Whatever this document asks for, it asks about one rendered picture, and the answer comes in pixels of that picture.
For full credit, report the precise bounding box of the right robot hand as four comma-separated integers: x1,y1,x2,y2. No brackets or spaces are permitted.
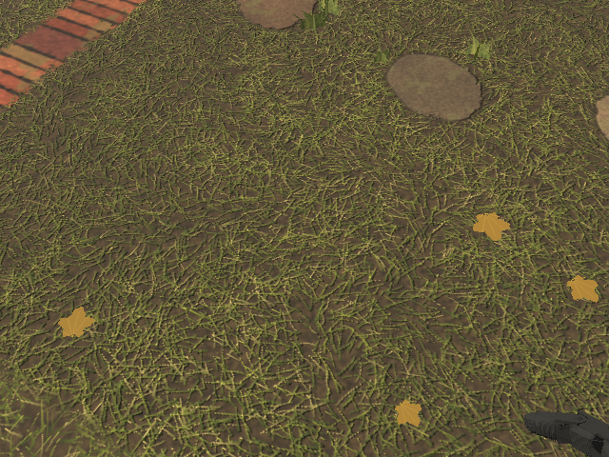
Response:
523,411,609,457

